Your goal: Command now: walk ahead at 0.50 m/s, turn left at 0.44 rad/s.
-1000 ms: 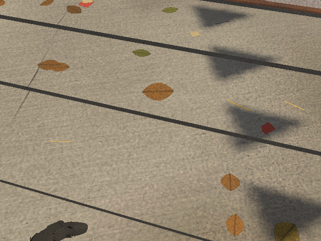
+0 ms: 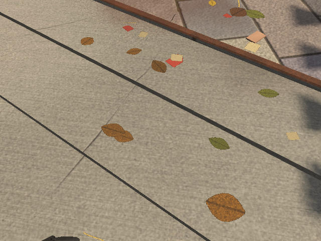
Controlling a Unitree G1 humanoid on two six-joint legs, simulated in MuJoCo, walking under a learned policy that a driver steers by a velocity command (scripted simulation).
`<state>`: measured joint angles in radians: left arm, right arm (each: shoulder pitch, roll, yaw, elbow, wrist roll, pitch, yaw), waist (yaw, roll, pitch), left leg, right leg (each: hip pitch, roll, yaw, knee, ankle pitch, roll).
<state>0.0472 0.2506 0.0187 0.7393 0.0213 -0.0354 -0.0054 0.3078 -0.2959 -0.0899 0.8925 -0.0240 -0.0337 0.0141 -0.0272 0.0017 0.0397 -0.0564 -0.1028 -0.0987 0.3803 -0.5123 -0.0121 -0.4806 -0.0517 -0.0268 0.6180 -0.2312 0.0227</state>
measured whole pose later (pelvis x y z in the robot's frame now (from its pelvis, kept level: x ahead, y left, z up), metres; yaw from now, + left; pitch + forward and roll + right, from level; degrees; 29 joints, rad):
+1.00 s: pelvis +0.53 +0.02 +0.01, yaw -9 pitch +1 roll -1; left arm 0.07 0.21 0.04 0.79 0.03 -0.03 -0.04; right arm 0.41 -0.20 -0.02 0.94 -0.02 -0.06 -0.01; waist -0.02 0.01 0.05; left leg -0.07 0.07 0.18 0.89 -0.41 0.02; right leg -0.55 0.07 -0.14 0.74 -0.21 -0.16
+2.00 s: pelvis +0.99 -0.03 +0.06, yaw -18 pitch -1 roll -2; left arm 0.14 0.16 0.00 0.90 0.01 -0.01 0.02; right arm 0.33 -0.19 0.00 0.96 0.00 -0.04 -0.02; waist -0.04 0.05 0.07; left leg -0.07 -0.01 0.05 0.39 -0.24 0.05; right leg -0.39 0.04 -0.06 0.60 -0.27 -0.06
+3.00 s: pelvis +1.01 -0.05 +0.05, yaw -17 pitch +1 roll +0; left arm 0.25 0.19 0.03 1.11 0.03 -0.02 0.00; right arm 0.50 -0.17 -0.02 1.18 -0.03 -0.03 -0.04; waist -0.02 0.02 -0.05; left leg 0.02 -0.03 0.05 0.24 -0.28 0.06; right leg -0.50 -0.05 -0.07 0.94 -0.35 -0.02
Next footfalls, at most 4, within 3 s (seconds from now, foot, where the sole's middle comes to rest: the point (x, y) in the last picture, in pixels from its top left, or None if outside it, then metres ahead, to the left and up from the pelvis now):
0.44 left None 0.36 0.13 -0.76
0.94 right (179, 192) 0.67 -0.05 -0.73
1.50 left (154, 132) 0.99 0.05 -0.73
1.94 right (198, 115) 1.07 -0.17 -0.70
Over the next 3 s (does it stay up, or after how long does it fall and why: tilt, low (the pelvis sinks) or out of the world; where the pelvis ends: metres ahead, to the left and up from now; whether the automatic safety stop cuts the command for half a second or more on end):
stays up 1.01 -0.05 0.05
